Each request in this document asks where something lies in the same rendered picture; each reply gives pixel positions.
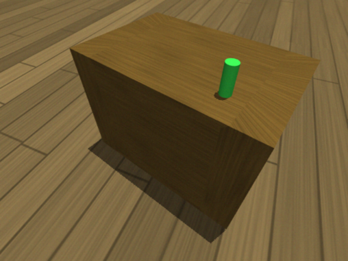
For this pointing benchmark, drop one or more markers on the can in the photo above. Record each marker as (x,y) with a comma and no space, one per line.
(229,76)

